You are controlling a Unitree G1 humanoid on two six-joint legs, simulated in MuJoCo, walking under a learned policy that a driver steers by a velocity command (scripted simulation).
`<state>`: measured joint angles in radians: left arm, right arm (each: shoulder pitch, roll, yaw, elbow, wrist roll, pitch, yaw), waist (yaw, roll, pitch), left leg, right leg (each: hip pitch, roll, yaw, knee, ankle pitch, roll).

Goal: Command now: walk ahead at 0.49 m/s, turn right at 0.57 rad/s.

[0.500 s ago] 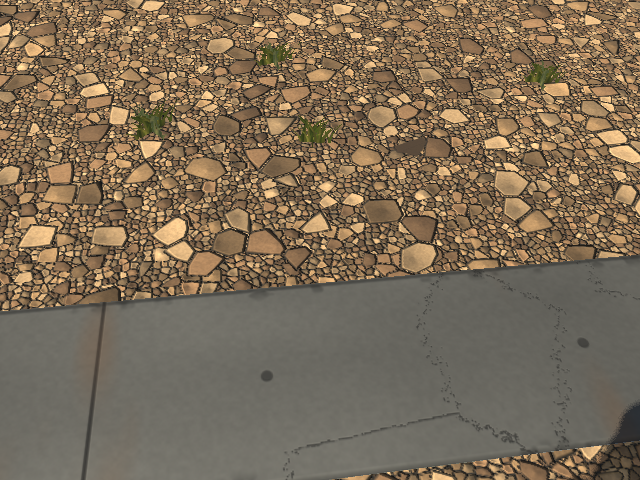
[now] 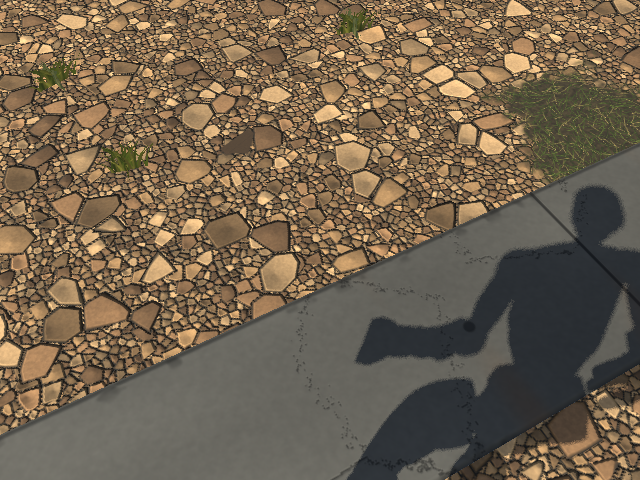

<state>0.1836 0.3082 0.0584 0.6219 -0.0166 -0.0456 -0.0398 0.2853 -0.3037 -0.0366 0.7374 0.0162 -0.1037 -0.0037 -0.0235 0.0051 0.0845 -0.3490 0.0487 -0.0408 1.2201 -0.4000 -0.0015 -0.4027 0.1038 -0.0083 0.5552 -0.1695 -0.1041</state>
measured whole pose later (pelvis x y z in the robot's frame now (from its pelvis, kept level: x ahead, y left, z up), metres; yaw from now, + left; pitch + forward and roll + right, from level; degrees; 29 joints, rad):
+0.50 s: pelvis +0.30 +0.05 +0.00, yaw -4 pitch +1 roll +0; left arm 0.33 0.30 0.03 0.76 -0.01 -0.06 0.00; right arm 0.20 -0.29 -0.04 0.67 0.01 -0.09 0.04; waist 0.01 -0.01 0.03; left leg -0.38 -0.08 -0.01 0.51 -0.16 0.07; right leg -0.31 0.05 0.07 1.15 -0.41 -0.04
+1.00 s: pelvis +0.57 +0.01 +0.01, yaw +14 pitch +1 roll -1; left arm 0.13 0.27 0.05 0.67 0.00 -0.10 -0.02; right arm 0.39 -0.31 -0.06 0.74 0.02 0.01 -0.02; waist -0.04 0.04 0.01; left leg -0.36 -0.04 -0.12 1.11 -0.43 0.02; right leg -0.34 0.04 0.00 0.49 -0.17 -0.02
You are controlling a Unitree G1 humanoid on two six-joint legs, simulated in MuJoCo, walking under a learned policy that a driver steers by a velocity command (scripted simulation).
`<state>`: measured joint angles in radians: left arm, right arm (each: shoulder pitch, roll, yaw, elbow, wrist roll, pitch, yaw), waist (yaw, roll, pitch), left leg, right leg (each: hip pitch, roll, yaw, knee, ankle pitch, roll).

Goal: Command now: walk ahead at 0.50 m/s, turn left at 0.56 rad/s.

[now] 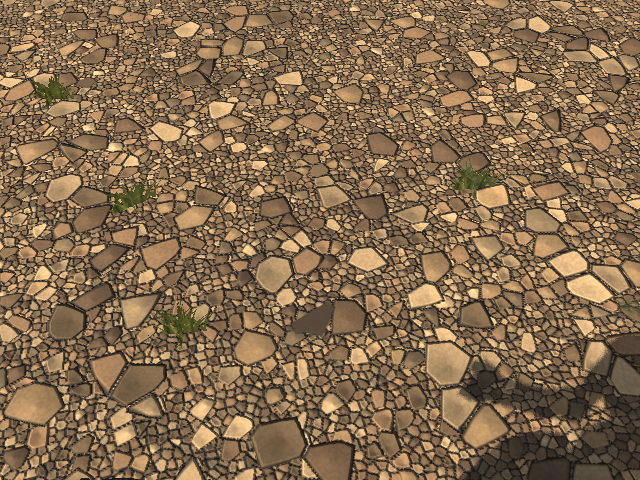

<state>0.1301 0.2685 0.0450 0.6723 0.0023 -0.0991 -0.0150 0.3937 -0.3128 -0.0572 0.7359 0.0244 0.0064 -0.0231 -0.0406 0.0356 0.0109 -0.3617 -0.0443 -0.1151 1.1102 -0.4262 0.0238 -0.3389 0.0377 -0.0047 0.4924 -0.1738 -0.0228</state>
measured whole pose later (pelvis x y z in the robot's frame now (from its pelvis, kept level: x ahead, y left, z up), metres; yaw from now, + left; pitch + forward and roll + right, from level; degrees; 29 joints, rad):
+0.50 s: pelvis +0.25 +0.10 -0.06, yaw +15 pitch +1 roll -2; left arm 0.50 0.27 0.08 0.86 -0.02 -0.06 0.05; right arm 0.04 -0.27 -0.08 0.59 0.03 -0.03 0.10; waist 0.15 0.03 0.04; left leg -0.67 0.09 -0.10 0.65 0.33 0.02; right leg 0.12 -0.14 -0.24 0.61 -0.70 0.12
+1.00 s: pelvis +0.54 +0.23 -0.18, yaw +3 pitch +1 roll +2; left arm 0.08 0.24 0.07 0.68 0.00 -0.02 -0.04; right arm 0.29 -0.24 -0.06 0.98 0.02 -0.06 -0.04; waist -0.05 -0.01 0.01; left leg 0.01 0.02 0.22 0.45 -0.45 -0.02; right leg -0.62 -0.03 -0.04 0.70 -0.05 -0.05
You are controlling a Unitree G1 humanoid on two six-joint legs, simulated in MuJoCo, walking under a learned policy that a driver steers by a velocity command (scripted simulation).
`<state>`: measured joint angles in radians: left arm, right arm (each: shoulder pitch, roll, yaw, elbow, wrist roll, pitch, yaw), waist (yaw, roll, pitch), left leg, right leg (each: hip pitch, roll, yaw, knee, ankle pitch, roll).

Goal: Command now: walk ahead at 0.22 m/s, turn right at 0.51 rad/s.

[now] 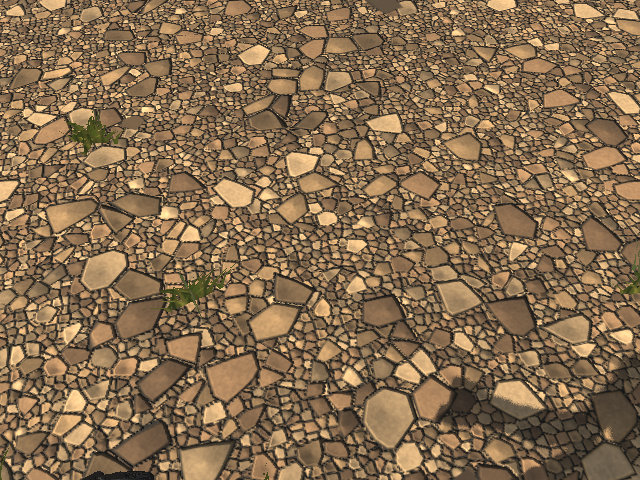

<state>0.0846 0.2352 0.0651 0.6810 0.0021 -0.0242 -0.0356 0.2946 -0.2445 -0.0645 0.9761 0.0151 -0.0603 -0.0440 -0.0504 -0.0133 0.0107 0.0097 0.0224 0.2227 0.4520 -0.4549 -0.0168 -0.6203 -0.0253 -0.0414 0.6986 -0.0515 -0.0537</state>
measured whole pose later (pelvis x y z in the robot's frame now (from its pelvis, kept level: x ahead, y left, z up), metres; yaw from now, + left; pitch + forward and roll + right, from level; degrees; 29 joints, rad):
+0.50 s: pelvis +0.13 +0.00 +0.02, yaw -19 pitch +3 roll +1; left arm 0.21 0.29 0.08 0.64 -0.01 0.04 0.04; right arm 0.08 -0.30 -0.08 0.80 0.00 -0.01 -0.04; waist 0.03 0.01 0.03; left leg -0.49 -0.02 -0.17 0.74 -0.28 -0.08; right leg -0.34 0.16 0.24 0.48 -0.16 -0.07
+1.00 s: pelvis +0.18 +0.03 +0.02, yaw -37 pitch +1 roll +0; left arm 0.18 0.31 0.07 0.60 -0.02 0.08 0.01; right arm 0.13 -0.28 -0.06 0.77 0.00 0.02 -0.01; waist -0.01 -0.01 0.08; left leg -0.19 0.05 0.10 0.42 -0.23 0.01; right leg -0.41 -0.04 0.02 0.82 -0.38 0.09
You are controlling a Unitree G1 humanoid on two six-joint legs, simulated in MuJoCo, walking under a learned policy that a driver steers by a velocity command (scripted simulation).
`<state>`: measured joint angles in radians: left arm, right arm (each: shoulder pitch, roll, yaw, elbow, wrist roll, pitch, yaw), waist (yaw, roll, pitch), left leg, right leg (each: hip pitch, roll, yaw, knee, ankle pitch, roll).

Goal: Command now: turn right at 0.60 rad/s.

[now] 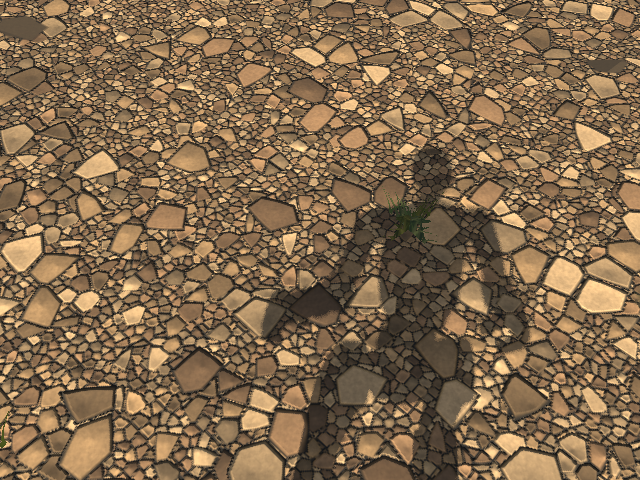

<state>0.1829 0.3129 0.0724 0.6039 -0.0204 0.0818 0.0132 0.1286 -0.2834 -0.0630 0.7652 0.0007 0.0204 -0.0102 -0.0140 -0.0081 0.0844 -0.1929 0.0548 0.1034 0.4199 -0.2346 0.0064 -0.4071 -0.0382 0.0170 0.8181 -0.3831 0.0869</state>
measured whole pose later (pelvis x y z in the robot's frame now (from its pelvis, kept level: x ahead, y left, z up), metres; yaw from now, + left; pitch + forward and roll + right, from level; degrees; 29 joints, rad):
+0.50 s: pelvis +0.03 -0.03 +0.00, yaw -14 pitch +1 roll +1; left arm 0.21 0.30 0.04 0.63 -0.01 0.01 0.01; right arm 0.17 -0.32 -0.07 0.74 0.02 -0.03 0.02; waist 0.02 0.01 0.01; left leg -0.35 0.00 -0.01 0.65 -0.34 -0.02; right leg -0.23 0.07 0.14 0.48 -0.26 -0.05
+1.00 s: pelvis +0.23 -0.08 -0.02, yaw -1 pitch +3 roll -1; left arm 0.00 0.28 0.04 0.62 -0.01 -0.12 -0.03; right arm 0.50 -0.31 -0.06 0.78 0.02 -0.02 -0.02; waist -0.10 0.00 0.02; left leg -0.01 -0.02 -0.23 0.48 -0.48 0.02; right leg -0.44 0.03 0.04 0.47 -0.06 0.01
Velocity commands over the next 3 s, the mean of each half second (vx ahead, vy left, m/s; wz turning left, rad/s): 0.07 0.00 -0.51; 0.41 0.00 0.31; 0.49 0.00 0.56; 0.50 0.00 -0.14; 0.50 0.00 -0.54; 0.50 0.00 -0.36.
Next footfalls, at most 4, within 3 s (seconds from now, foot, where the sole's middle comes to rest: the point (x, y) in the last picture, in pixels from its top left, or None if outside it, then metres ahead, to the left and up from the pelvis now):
0.08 right None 0.04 -0.14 -0.78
0.56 left None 0.11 0.07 -0.78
0.98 right None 0.36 -0.20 -0.78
1.48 left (277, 392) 0.62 0.11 -0.78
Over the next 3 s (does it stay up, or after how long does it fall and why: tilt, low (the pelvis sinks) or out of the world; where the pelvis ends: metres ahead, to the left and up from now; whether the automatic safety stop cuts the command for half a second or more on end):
stays up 1.32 0.01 -0.02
